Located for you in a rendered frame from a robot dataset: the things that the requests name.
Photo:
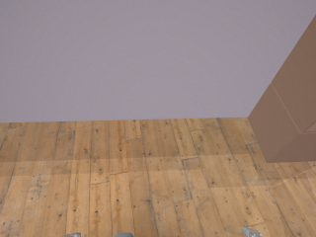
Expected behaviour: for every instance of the cupboard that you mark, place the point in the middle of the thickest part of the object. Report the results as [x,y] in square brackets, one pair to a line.
[284,119]

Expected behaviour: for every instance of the robot right hand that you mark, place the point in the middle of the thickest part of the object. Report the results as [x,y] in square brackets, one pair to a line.
[249,232]

